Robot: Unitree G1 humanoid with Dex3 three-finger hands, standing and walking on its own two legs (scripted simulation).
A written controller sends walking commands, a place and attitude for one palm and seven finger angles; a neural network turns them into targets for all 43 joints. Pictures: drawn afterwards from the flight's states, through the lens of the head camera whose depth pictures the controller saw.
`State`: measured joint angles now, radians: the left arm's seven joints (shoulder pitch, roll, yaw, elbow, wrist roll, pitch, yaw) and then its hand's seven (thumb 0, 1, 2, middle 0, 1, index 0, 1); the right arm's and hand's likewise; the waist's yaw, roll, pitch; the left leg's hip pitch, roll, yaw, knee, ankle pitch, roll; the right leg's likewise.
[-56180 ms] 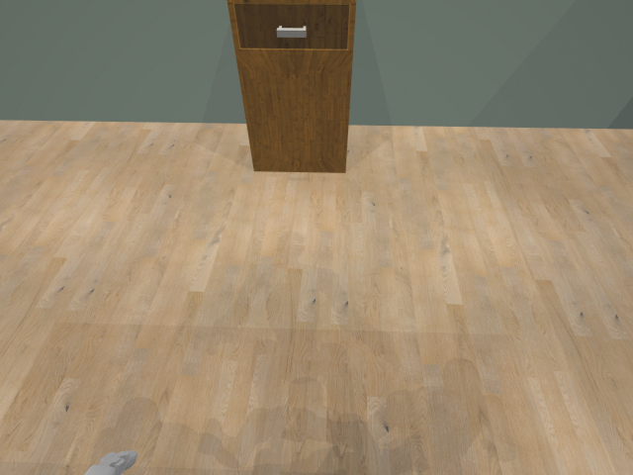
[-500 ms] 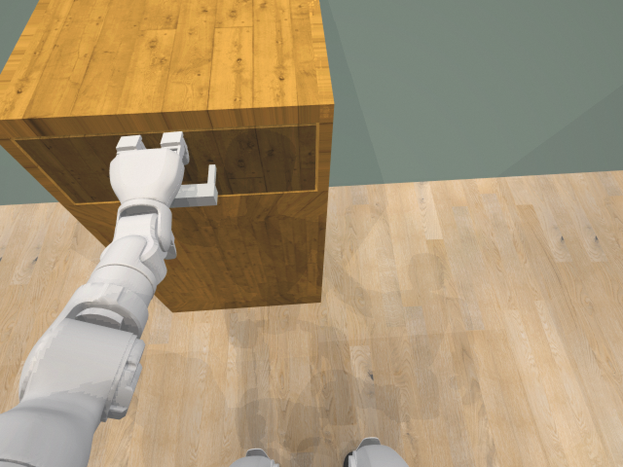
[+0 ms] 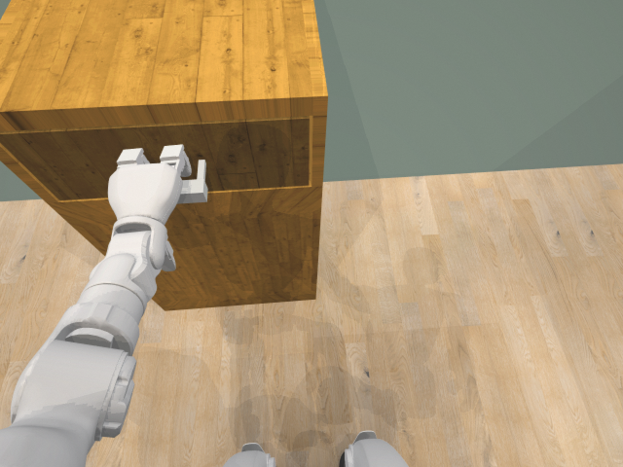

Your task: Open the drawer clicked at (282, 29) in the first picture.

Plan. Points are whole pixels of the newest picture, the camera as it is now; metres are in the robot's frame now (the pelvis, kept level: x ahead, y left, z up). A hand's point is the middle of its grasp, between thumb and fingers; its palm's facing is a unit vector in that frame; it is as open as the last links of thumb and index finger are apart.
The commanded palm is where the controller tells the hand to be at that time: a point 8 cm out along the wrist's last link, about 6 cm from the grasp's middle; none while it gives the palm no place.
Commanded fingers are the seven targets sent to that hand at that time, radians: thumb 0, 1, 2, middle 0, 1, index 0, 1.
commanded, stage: lower the fingers behind the handle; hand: left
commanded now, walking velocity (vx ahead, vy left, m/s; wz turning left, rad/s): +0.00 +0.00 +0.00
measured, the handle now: (170, 180) +0.53 +0.20 -0.02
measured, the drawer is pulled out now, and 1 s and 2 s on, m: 0.00 0.00 0.01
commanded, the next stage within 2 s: close the thumb around the handle in 0.88 s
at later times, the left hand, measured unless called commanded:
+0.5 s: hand (169, 221) +0.47 +0.20 -0.04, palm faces -0.01 -0.01 -1.00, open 14.0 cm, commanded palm +0.45 +0.19 +0.01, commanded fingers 0.00 -0.50 0.30 -0.30 -1.20 -0.30 -1.20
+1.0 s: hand (172, 217) +0.47 +0.19 -0.04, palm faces -0.05 -0.02 -1.00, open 13.9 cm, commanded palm +0.45 +0.19 +0.01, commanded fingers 0.00 -0.39 0.35 -0.31 -1.21 -0.31 -1.21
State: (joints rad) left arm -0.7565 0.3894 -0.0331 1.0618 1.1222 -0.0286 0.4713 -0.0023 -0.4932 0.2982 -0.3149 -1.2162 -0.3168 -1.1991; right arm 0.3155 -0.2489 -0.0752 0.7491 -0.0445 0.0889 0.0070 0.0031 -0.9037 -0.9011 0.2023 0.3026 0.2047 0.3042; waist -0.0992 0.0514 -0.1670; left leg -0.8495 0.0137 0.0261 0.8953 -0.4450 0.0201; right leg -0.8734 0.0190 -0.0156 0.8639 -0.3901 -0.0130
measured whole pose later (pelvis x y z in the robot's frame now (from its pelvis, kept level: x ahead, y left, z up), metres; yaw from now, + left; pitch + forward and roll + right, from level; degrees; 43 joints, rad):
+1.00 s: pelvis -0.01 +0.01 -0.02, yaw +0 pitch +26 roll -2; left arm -0.82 0.41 -0.04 1.11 1.13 -0.03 0.47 0.00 -0.49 0.30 -0.29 -1.20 -0.31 -1.19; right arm 0.35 -0.25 -0.06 0.74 -0.05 0.05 0.00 0.00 -0.90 -0.90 0.20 0.30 0.20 0.30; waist -0.13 0.06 -0.18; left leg -1.00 0.02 0.02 1.03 -0.48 0.03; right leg -1.02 0.02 -0.02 0.98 -0.42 -0.01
